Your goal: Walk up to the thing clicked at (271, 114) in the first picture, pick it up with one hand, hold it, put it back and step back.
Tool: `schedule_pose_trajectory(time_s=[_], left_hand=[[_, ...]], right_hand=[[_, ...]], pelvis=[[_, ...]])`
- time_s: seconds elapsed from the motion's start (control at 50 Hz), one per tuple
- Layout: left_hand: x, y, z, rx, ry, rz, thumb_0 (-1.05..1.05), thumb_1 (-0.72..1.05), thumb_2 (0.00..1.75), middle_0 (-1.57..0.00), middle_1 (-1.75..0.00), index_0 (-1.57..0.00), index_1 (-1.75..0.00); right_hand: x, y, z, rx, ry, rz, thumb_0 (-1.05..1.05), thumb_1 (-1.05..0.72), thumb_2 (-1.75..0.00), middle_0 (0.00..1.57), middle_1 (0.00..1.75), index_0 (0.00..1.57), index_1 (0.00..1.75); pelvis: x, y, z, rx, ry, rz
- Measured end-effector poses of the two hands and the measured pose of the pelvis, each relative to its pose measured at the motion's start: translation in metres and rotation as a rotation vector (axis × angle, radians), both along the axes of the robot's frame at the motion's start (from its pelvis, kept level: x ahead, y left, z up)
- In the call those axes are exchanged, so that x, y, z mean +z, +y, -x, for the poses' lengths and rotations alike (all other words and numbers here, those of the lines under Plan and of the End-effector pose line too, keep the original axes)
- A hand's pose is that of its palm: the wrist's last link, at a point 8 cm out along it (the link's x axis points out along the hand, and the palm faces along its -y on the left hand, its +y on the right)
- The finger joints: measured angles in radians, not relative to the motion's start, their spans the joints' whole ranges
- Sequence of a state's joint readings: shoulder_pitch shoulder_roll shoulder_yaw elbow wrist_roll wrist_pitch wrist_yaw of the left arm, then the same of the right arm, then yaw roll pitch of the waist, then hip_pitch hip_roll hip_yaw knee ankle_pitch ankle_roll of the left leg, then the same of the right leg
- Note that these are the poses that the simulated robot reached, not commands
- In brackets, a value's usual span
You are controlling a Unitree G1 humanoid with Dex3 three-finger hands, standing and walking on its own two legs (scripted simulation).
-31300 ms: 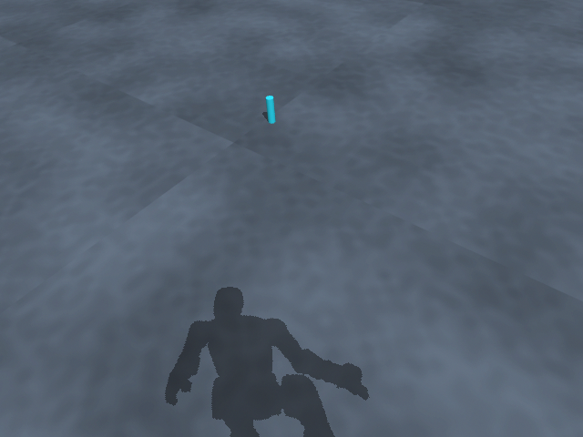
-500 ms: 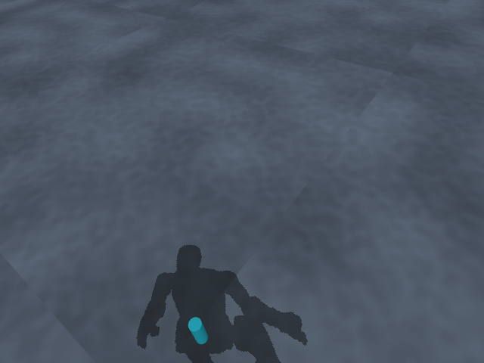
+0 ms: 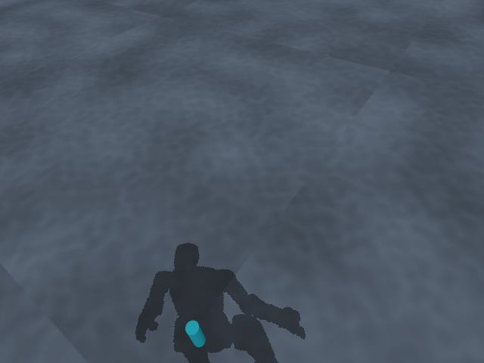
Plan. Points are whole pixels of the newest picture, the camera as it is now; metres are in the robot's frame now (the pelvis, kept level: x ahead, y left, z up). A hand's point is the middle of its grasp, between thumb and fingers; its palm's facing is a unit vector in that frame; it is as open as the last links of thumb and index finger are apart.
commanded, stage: stand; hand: left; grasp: from the side
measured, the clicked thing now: (196, 334) +0.37 +0.23 -0.70
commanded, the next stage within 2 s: step back in 0.28 s
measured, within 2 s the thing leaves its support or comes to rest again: neither
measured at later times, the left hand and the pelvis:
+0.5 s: hand out of the picture +0.08 +0.28 -0.17, palm faces -0.03 -0.92 -0.38, open 7.4 cm; pelvis -0.03 +0.02 -0.02, yaw -1 degrees
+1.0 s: hand out of the picture -0.01 +0.29 -0.18, palm faces -0.14 -0.91 -0.39, open 7.4 cm; pelvis -0.13 +0.04 -0.03, yaw -6 degrees
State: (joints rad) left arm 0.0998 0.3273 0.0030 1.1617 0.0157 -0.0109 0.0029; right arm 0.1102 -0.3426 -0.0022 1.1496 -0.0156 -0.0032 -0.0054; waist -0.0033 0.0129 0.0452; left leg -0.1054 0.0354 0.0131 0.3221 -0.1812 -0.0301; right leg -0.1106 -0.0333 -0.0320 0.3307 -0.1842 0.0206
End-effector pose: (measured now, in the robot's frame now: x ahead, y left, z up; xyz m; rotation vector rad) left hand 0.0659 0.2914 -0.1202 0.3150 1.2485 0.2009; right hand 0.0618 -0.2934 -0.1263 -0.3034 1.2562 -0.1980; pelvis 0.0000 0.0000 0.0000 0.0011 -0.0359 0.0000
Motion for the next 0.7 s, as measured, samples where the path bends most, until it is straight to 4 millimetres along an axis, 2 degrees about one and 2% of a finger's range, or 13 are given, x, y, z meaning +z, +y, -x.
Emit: schedule_pose_trajectory(time_s=[0.3,0.44,0.52,0.6,0.7], left_hand=[[0.0,0.002,-0.007,0.005,-0.003,0.0,0.0,0.9,0.9,-0.2,-0.3,-0.2,-0.3],[-0.004,0.021,-0.01,-0.002,-0.04,-0.028,0.0,0.9,0.9,-0.2,-0.3,-0.2,-0.3],[-0.01,0.039,-0.014,-0.043,-0.062,-0.039,0.0,0.9,0.9,-0.2,-0.3,-0.2,-0.3],[-0.024,0.059,-0.024,-0.056,-0.106,-0.037,0.0,0.9,0.9,-0.2,-0.3,-0.2,-0.3],[-0.024,0.062,-0.016,-0.069,-0.109,-0.029,0.0,0.9,0.9,-0.2,-0.3,-0.2,-0.3]], right_hand=[[0.001,-0.001,-0.006,-0.005,-0.002,0.001,0.0,-0.9,-0.9,0.2,0.3,0.2,0.3],[-0.001,-0.008,-0.006,-0.013,-0.024,0.03,0.0,-0.9,-0.9,0.2,0.3,0.2,0.3],[0.002,-0.004,0.007,-0.019,-0.028,0.064,0.0,-0.9,-0.9,0.2,0.3,0.2,0.3],[0.001,0.008,0.033,-0.008,-0.007,0.106,0.0,-0.9,-0.9,0.2,0.3,0.2,0.3],[0.011,0.024,0.068,-0.018,0.036,0.115,0.0,-0.9,-0.9,0.2,0.3,0.2,0.3]], pelvis=[[0.0,0.001,-0.005,-0.003,0.007,0.0],[-0.01,0.008,0.019,-0.003,0.014,0.012],[-0.018,0.024,0.032,-0.009,0.017,0.005],[-0.029,0.041,0.046,-0.006,0.019,0.012],[-0.02,0.047,0.063,-0.014,0.022,0.029]])
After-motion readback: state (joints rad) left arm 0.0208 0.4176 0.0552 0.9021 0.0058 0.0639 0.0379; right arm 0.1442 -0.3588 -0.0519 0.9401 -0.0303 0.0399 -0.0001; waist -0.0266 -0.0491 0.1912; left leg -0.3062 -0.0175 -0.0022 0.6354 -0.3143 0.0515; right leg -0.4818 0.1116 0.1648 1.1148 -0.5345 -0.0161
